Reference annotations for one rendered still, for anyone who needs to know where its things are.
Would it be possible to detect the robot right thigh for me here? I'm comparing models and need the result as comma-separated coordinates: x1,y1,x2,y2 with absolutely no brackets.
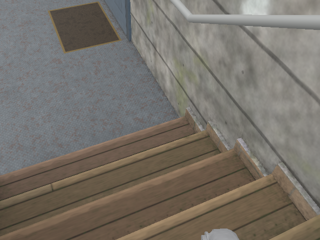
201,228,239,240

